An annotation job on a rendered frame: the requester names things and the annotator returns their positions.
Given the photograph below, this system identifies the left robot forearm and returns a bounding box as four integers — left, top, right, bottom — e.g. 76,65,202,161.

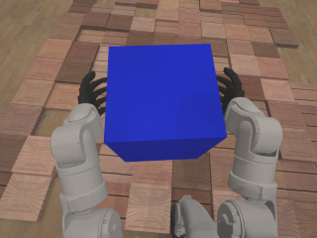
50,103,109,238

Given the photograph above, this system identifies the left robot hand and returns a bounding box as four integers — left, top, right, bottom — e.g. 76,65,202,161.
77,71,107,116

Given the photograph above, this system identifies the carton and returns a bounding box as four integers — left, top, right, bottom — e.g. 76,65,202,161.
104,44,228,163

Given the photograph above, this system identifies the left robot upper arm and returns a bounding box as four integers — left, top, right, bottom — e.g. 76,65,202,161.
64,207,123,238

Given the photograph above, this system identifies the right robot upper arm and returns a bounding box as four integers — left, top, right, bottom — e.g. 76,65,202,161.
217,199,297,238

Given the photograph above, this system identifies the right robot forearm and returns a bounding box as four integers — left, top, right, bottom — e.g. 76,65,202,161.
224,97,283,233

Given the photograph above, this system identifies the right robot hand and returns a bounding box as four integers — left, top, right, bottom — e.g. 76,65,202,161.
216,67,245,116

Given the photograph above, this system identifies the robot right thigh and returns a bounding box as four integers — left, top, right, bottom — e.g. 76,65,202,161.
175,198,219,238

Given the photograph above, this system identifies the right robot shin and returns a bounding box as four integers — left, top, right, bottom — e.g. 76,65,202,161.
174,194,192,236

